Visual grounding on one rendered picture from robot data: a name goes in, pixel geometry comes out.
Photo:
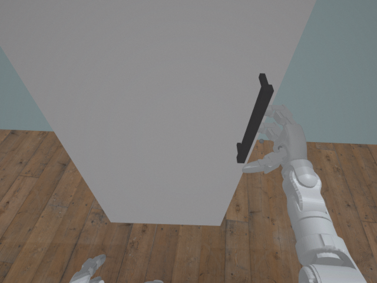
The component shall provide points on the handle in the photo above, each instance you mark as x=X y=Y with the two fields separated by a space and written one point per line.
x=259 y=110

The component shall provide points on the right robot forearm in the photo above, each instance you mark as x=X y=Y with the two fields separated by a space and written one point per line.
x=316 y=239

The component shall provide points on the right robot upper arm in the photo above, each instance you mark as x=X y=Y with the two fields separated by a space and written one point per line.
x=314 y=273

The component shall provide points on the right robot hand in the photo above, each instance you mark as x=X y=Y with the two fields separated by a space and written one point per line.
x=291 y=138

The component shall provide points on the left robot hand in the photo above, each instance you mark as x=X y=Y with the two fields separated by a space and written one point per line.
x=88 y=270

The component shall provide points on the fridge door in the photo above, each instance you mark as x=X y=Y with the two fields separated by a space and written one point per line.
x=149 y=98

